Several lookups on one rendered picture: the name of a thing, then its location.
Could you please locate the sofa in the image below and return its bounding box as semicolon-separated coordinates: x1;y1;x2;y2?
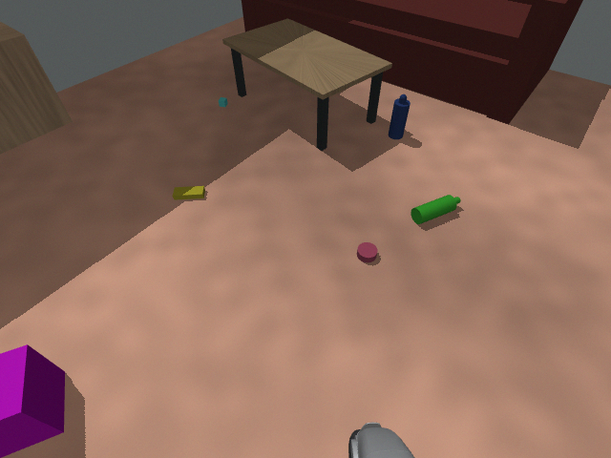
242;0;583;124

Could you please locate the coffee table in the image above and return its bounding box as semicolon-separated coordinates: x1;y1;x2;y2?
222;18;392;151

